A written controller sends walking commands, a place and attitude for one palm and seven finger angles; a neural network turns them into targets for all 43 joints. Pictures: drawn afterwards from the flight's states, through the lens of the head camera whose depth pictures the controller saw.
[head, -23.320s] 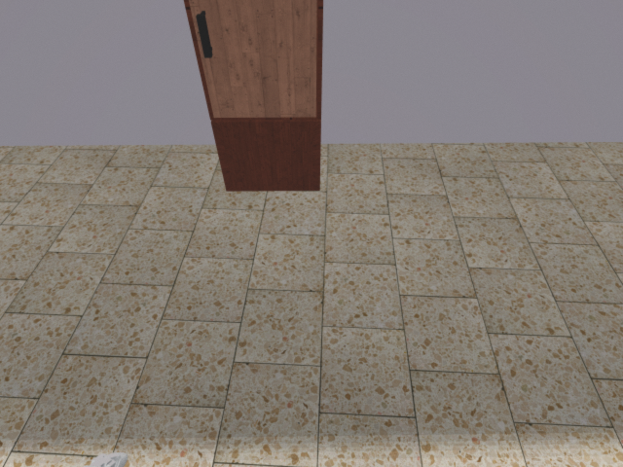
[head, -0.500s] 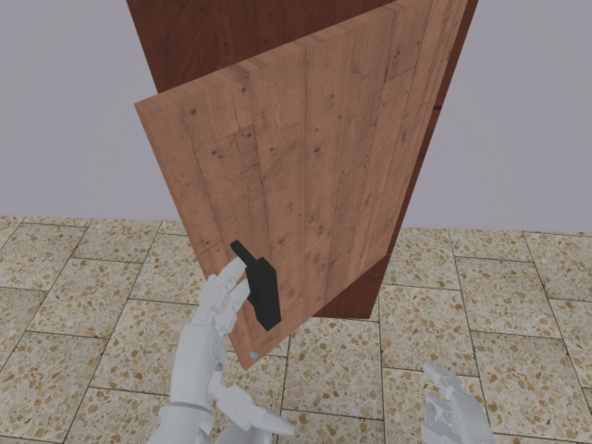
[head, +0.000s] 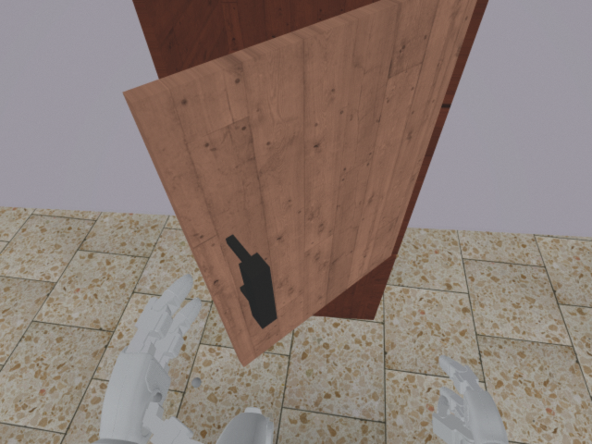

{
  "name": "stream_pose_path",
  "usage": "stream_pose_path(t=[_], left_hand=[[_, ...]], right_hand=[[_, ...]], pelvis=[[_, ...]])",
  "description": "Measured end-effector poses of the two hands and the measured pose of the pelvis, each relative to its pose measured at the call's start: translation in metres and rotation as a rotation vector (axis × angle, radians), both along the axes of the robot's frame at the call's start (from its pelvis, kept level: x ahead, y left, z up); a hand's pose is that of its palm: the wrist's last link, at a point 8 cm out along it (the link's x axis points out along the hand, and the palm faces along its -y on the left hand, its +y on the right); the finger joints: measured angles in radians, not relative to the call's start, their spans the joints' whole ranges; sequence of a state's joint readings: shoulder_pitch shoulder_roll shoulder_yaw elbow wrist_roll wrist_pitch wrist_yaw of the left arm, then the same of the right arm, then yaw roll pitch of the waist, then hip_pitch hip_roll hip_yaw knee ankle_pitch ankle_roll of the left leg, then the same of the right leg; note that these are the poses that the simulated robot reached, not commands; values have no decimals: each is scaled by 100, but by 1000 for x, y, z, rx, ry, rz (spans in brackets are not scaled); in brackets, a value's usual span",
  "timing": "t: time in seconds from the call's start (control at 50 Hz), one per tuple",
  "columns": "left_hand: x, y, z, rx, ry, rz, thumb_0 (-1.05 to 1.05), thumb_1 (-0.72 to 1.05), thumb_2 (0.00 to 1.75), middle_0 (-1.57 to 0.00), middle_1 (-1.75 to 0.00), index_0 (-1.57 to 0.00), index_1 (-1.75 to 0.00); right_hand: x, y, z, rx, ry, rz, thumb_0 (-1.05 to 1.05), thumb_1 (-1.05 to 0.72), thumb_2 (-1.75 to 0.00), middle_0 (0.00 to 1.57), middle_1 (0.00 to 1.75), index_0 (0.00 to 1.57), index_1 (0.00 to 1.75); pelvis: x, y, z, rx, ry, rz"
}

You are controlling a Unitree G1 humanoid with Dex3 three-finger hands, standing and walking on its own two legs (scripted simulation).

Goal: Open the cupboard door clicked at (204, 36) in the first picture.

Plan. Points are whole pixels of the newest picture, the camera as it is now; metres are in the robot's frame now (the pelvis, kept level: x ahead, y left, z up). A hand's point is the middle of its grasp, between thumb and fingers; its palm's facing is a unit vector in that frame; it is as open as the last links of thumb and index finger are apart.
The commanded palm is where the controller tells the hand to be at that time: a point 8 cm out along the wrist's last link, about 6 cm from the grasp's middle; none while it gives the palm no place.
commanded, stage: slide the hand sideways off the handle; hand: left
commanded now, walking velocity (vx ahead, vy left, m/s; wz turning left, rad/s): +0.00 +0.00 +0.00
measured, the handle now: (250, 282) +0.31 +0.08 +0.08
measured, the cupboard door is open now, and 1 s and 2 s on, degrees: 43 43 43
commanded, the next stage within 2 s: draw the hand back to the body in 0.12 s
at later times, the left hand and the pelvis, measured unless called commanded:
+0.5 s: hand (136, 388) +0.17 +0.17 +0.11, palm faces -0.02 -1.00 -0.05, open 16.3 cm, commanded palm +0.14 +0.22 +0.12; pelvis -0.01 +0.01 +0.01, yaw +0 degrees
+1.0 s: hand (37, 348) +0.18 +0.24 +0.17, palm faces +0.26 -0.90 -0.35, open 14.1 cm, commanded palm +0.14 +0.28 +0.20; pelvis +0.01 +0.03 +0.07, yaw +0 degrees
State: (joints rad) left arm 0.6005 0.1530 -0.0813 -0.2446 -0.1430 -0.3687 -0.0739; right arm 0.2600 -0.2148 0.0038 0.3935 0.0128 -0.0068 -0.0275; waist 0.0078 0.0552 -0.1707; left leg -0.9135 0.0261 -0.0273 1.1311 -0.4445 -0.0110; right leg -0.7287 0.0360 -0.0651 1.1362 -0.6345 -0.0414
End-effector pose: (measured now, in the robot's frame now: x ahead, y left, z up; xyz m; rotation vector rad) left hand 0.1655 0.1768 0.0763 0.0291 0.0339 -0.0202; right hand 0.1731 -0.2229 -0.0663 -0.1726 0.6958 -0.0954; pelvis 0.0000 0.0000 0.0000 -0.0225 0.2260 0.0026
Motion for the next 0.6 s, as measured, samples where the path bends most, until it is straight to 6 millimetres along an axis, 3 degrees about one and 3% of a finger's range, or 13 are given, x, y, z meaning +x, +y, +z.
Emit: stream_pose_path(t=[0.14,0.28,0.6], left_hand=[[-11,15,-1,-2,0,-11,-1,-50,31,-15,-30,-16,-30],[-13,16,0,-25,-23,-37,-2,-50,30,-15,-30,-15,-30],[-18,55,49,25,-47,-10,-1,-50,30,-15,-30,-15,-30]], right_hand=[[0,-3,-2,-18,-6,-17,1,-91,-90,21,30,20,30],[0,2,-1,-28,-31,-18,1,-91,-90,20,30,20,30],[-4,25,32,1,-79,-15,1,-91,-90,21,30,20,30]], pelvis=[[-2,1,-3,-6,2,5],[-7,7,-6,-16,2,7],[-6,19,21,-28,-76,12]])
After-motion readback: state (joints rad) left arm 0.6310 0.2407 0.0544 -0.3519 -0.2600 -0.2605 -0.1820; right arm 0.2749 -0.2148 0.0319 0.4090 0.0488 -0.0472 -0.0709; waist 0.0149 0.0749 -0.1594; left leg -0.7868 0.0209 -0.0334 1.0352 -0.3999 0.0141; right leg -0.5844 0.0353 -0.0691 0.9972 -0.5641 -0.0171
